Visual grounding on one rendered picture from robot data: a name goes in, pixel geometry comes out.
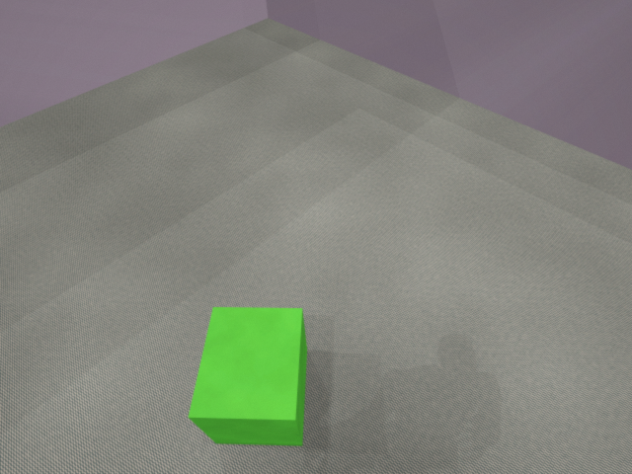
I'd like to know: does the carton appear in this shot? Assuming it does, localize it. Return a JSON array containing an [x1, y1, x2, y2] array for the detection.
[[189, 307, 307, 446]]

